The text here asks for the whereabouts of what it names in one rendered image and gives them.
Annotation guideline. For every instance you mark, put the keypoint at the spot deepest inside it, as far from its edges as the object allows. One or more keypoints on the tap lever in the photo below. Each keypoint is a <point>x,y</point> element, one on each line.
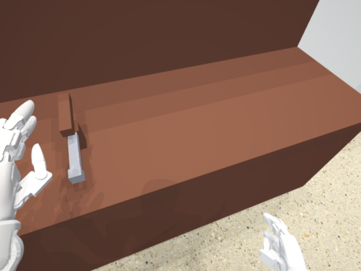
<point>75,173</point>

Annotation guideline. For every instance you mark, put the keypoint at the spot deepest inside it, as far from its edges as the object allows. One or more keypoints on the robot left hand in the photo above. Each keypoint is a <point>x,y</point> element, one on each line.
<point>13,133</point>

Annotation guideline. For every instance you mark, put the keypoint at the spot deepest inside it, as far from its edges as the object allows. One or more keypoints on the counter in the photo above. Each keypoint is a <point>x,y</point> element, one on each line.
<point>187,111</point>

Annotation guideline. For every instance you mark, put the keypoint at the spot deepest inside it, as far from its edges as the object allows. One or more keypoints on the robot right hand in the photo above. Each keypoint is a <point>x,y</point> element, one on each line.
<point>286,252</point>

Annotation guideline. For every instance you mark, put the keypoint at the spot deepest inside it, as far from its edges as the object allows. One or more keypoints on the left robot forearm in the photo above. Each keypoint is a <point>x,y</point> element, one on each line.
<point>11,245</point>

